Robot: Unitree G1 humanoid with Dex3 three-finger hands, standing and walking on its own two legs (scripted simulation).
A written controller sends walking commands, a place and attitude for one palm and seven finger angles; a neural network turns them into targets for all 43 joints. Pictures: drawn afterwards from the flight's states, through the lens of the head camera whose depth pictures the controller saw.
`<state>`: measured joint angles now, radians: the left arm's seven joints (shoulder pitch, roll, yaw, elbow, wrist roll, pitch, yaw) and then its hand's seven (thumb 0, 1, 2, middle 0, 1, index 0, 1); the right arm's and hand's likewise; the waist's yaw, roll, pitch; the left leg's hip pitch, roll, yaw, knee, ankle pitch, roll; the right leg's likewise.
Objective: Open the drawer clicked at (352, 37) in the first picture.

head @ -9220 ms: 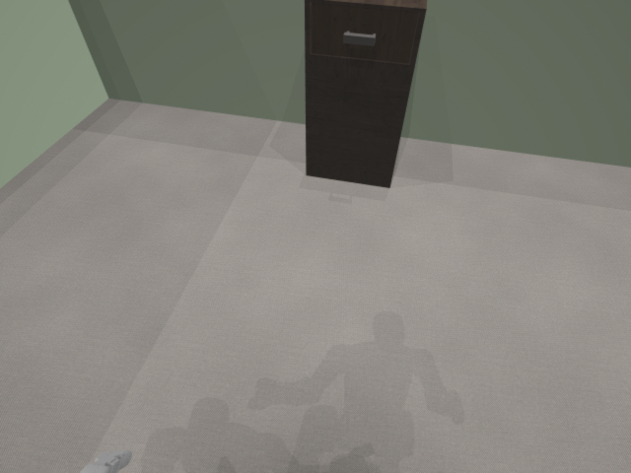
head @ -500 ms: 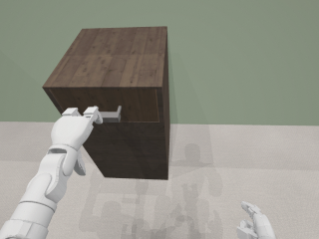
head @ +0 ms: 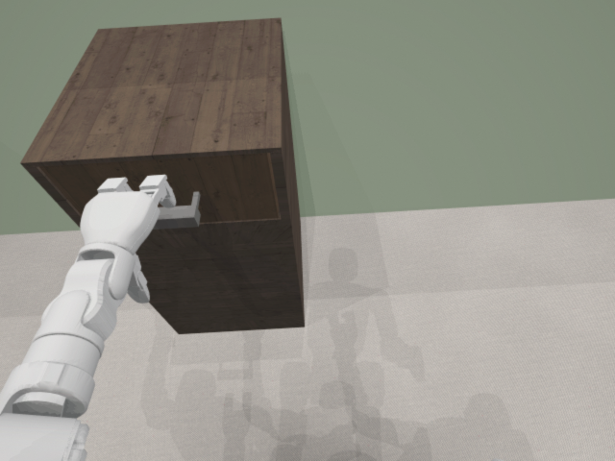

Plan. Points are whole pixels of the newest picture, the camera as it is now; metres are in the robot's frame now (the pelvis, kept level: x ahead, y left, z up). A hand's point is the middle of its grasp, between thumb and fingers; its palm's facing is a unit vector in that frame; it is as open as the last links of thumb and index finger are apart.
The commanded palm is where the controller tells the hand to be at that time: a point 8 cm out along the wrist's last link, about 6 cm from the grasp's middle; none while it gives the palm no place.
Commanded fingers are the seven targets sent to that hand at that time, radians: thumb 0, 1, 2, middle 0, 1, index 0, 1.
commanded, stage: move the hooked fingers above the handle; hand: left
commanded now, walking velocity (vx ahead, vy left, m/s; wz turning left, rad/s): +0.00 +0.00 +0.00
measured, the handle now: (168, 207) +0.53 +0.29 -0.05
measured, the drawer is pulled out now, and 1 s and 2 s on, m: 0.00 0.00 0.00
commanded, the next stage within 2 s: none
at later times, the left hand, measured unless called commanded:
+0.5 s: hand (149, 219) +0.45 +0.27 +0.02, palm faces -0.08 -0.02 -1.00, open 13.8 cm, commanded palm +0.44 +0.27 +0.08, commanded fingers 0.00 -0.50 0.30 -0.30 -1.20 -0.30 -1.20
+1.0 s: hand (158, 210) +0.47 +0.27 +0.01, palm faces -0.08 -0.04 -1.00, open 13.8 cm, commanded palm +0.46 +0.27 +0.07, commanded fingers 0.00 -0.50 0.30 -0.30 -1.20 -0.30 -1.20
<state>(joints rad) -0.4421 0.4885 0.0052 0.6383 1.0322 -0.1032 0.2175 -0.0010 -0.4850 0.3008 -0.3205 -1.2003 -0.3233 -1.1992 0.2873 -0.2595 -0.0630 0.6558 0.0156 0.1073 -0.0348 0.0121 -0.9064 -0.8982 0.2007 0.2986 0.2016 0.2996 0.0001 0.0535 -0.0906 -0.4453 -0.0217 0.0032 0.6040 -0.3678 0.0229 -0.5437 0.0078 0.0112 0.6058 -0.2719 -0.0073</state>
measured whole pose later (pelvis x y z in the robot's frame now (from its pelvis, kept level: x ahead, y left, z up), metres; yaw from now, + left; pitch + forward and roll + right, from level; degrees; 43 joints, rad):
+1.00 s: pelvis +0.01 +0.01 -0.02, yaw -1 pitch +21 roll -2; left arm -0.73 0.58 0.06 1.00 1.08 -0.17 0.26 0.00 -0.48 0.30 -0.32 -1.20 -0.32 -1.20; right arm 0.36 -0.27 -0.06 0.69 -0.03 0.15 -0.01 0.01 -0.91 -0.90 0.20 0.30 0.20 0.30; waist -0.09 0.05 -0.15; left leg -0.69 -0.01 0.01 0.76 -0.43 0.04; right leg -0.76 0.02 0.01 0.69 -0.30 0.01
